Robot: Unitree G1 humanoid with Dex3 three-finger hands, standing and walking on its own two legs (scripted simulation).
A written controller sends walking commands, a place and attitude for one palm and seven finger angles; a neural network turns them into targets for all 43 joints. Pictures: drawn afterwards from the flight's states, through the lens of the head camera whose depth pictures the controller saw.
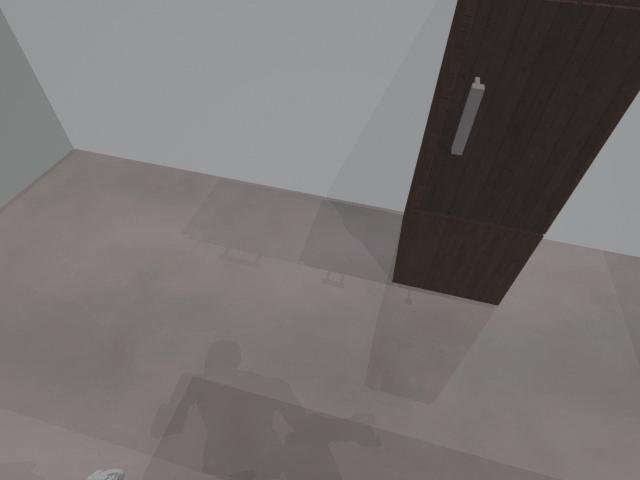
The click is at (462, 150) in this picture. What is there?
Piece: cupboard door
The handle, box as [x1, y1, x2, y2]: [451, 77, 484, 154]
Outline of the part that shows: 479,77 475,77 474,82 472,83 454,138 451,153 462,153 484,90 484,84 479,83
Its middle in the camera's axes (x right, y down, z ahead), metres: +0.35 -0.30 +0.94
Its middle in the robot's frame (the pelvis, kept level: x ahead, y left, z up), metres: +0.92 -0.30 +0.00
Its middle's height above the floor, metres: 0.77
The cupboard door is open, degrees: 0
